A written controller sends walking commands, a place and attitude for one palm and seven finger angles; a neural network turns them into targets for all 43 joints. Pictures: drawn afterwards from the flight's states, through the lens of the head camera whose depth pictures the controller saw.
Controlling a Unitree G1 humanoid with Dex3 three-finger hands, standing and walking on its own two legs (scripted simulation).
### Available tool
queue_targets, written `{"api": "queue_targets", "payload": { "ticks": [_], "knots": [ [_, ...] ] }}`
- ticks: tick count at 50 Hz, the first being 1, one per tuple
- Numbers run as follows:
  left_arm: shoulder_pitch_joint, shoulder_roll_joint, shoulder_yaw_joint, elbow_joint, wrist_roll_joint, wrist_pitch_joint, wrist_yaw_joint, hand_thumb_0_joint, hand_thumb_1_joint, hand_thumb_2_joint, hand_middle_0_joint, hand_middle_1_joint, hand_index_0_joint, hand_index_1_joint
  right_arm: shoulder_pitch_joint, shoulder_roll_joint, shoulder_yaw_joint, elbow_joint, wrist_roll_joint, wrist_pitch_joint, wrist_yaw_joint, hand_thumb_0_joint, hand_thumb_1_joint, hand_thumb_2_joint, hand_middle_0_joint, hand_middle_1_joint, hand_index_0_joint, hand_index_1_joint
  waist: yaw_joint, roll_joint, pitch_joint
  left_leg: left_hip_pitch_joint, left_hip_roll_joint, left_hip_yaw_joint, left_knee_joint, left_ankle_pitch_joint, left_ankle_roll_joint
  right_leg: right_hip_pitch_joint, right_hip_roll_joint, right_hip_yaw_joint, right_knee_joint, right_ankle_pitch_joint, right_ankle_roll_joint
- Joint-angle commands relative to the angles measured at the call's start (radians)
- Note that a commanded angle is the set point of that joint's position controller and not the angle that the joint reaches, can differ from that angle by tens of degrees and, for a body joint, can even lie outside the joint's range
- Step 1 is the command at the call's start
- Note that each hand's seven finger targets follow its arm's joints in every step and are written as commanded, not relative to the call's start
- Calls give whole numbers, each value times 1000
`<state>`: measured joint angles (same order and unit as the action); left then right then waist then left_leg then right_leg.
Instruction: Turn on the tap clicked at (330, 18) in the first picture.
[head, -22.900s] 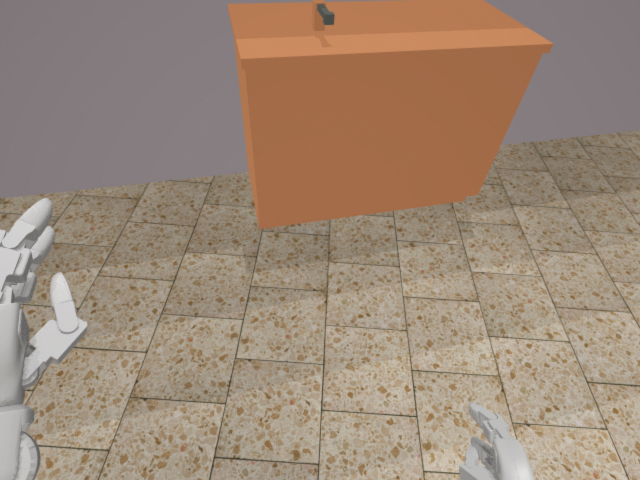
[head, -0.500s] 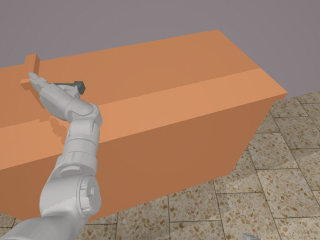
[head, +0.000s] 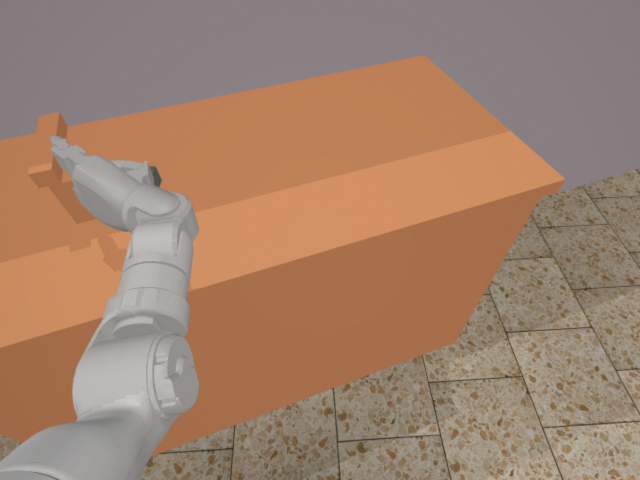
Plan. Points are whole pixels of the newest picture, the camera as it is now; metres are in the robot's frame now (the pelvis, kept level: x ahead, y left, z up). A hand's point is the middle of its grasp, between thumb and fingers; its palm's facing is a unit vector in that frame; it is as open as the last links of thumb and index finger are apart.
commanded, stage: lift the hand up off the lever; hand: left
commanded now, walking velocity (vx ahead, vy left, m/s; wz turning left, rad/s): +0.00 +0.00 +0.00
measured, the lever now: (148, 179) +0.51 +0.25 +0.09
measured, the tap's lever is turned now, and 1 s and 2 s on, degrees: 70 70 70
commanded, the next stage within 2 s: draw the hand back beside the body in 0.78 s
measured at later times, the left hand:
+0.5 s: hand (134, 164) +0.46 +0.23 +0.17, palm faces +0.84 -0.54 -0.09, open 7.8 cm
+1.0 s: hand (149, 161) +0.44 +0.20 +0.18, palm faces +0.69 -0.71 -0.14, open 7.8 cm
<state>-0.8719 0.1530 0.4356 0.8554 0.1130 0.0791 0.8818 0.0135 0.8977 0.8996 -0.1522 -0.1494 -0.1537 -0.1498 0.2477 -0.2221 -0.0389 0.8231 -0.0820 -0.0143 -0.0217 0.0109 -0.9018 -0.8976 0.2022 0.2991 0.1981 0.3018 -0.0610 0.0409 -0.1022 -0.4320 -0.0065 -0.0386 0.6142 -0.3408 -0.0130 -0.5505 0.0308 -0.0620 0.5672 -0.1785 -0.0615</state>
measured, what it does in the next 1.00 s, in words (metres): stands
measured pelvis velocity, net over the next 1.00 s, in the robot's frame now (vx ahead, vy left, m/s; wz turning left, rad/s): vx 0.01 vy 0.00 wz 0.00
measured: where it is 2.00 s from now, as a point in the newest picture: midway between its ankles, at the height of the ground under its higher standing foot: outside the picture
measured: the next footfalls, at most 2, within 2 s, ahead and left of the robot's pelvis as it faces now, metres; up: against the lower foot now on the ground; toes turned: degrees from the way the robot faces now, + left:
none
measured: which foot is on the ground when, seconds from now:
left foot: down 0.00-1.00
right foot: down 0.00-1.00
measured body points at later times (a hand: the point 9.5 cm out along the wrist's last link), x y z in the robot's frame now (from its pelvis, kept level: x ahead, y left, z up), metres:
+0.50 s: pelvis +0.02 +0.01 +0.01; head +0.04 -0.01 +0.46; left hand +0.41 +0.25 +0.17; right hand +0.14 -0.24 -0.12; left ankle -0.02 +0.13 -0.72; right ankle +0.06 -0.08 -0.73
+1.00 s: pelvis +0.01 +0.00 +0.01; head +0.02 -0.03 +0.46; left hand +0.40 +0.23 +0.19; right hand +0.16 -0.24 -0.11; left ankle -0.02 +0.13 -0.72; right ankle +0.06 -0.08 -0.73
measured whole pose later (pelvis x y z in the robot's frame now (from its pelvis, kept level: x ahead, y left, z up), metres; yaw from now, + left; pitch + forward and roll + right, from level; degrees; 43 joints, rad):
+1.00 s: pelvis +0.01 +0.00 +0.01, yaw +0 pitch +4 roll +1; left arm -0.68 0.11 0.26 0.49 0.10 0.23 0.64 0.02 0.90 0.90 -0.15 -0.15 -0.15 -0.15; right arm 0.15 -0.21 -0.02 0.79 -0.04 -0.01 -0.08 0.01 -0.90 -0.90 0.20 0.30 0.20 0.30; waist 0.01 0.04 -0.06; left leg -0.26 0.00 -0.03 0.51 -0.32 -0.02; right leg -0.40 0.03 -0.06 0.51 -0.18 -0.07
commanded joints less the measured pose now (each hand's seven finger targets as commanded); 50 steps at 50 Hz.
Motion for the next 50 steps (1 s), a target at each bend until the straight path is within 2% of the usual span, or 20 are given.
{"api": "queue_targets", "payload": {
  "ticks": [1,3,5,13,15,18,22,24,29,30,34,35,37,40,44,45,46,47,48,50],
  "knots": [
    [-457,186,-50,-237,29,-34,-3,0,900,900,-150,-150,-150,-150,-37,-126,-37,-110,7,-35,-13,0,-900,-900,200,300,200,300,5,-51,-336,-35,-9,43,-95,205,28,397,-43,33,-67,109,39],
    [-456,179,-52,-262,30,-27,2,0,900,900,-150,-150,-150,-150,-43,-126,-39,-110,6,-42,-11,0,-900,-900,200,300,200,300,8,-52,-345,-18,-9,47,-95,209,28,397,-41,32,-72,107,40],
    [-457,218,-21,-272,33,-21,5,0,900,900,-150,-150,-150,-150,-52,-129,-40,-103,6,-41,-15,0,-900,-900,200,300,200,300,18,-56,-337,-18,-10,43,-98,211,29,407,-42,35,-78,108,39],
    [-468,167,-78,-322,31,6,-8,0,900,900,-150,-150,-150,-150,-72,-121,-37,-107,9,-50,-21,0,-900,-900,200,300,200,300,11,-34,-331,21,-7,49,-108,233,22,404,-41,27,-81,116,37],
    [-455,209,-37,-340,32,12,-7,0,900,900,-150,-150,-150,-150,-77,-123,-39,-106,8,-47,-25,0,-900,-900,200,300,200,300,34,-26,-357,29,-7,43,-112,253,19,431,-42,28,-77,139,33],
    [-453,162,-77,-357,25,24,-12,0,900,900,-150,-150,-150,-150,-83,-115,-35,-110,10,-48,-26,0,-900,-900,200,300,200,300,25,-41,-351,41,-5,49,-114,282,15,439,-43,23,-75,176,35],
    [-406,118,-102,-430,24,43,-11,0,900,900,-150,-150,-150,-150,-97,-109,-39,-123,13,-52,-21,0,-900,-900,200,300,200,300,42,-21,-379,85,-1,51,-111,370,1,457,-37,9,-56,250,27],
    [-412,82,-133,-430,18,64,-14,0,900,900,-150,-150,-150,-150,-107,-109,-36,-119,14,-53,-21,0,-900,-900,200,300,200,300,32,-36,-348,83,-1,51,-115,358,-3,443,-39,7,-64,236,29],
    [-391,56,-141,-437,-4,112,-20,0,900,900,-150,-150,-150,-150,-140,-105,-33,-123,23,-51,-27,0,-900,-900,200,300,200,300,43,-72,-306,81,-4,49,-138,323,-3,448,-41,8,-87,189,29],
    [-382,78,-118,-448,-3,116,-17,0,900,900,-150,-150,-150,-150,-146,-109,-33,-124,23,-50,-30,0,-900,-900,200,300,200,300,56,-54,-315,90,-6,45,-141,335,-6,454,-40,6,-84,193,26],
    [-347,37,-141,-445,-3,143,-12,0,900,900,-150,-150,-150,-150,-158,-98,-27,-123,26,-48,-29,0,-900,-900,200,300,200,300,58,-94,-299,81,-6,54,-141,332,-5,455,-45,9,-91,206,32],
    [-345,80,-109,-432,2,146,-11,0,900,900,-150,-150,-150,-150,-165,-104,-28,-119,28,-45,-32,0,-900,-900,200,300,200,300,66,-85,-291,73,-6,47,-148,309,-3,452,-46,11,-96,172,30],
    [-385,53,-138,-447,7,148,-7,0,900,900,-150,-150,-150,-150,-175,-98,-24,-120,28,-48,-31,0,-900,-900,200,300,200,300,55,-80,-272,70,-6,49,-149,278,1,430,-48,17,-107,130,33],
    [-403,124,-83,-463,14,136,0,0,900,900,-150,-150,-150,-150,-181,-100,-25,-118,27,-44,-39,0,-900,-900,200,300,200,300,69,-88,-314,72,-7,45,-146,269,8,454,-51,28,-107,125,36],
    [-432,60,-149,-461,37,125,4,0,900,900,-150,-150,-150,-150,-178,-90,-22,-110,21,-53,-33,0,-900,-900,200,300,200,300,49,-56,-315,82,-5,49,-133,278,4,430,-48,22,-98,134,33],
    [-358,43,-298,-548,66,112,-153,0,900,900,-151,-153,-151,-153,-155,-117,-32,-120,24,-28,-54,0,-900,-900,200,300,200,300,18,-69,-343,141,-11,59,-122,322,25,469,-45,33,-57,244,30],
    [-307,141,-211,-593,41,98,-221,0,900,900,-152,-156,-152,-156,-136,-120,-37,-153,41,-29,-68,0,-900,-900,200,300,200,300,44,-57,-400,169,-11,64,-127,350,34,523,-46,41,-64,305,29],
    [-285,179,-204,-626,30,88,-266,0,900,900,-153,-159,-153,-159,-140,-118,-32,-165,48,-26,-80,0,-900,-900,200,300,200,300,55,-28,-412,179,-13,69,-136,361,39,563,-50,54,-70,336,32],
    [-248,157,-227,-662,12,80,-313,0,900,900,-154,-162,-154,-162,-144,-109,-25,-175,54,-24,-90,0,-900,-900,200,300,200,300,60,-43,-417,188,-13,68,-146,371,39,591,-49,55,-75,362,34],
    [-72,149,-224,-643,-54,66,-435,0,900,900,-156,-168,-156,-168,-152,-108,-10,-192,74,-18,-103,0,-900,-900,200,300,200,300,78,-87,-325,172,-6,59,-174,342,39,600,-44,52,-100,347,34]
  ]
}}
